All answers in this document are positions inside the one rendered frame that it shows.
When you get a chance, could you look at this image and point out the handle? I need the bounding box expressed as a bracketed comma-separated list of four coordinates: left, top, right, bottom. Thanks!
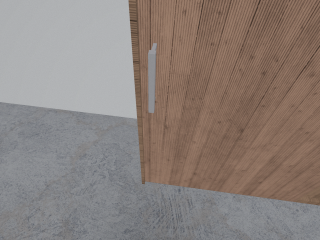
[148, 43, 157, 113]

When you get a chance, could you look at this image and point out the wardrobe door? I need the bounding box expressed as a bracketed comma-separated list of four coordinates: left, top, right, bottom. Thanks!
[137, 0, 320, 202]
[303, 186, 320, 199]

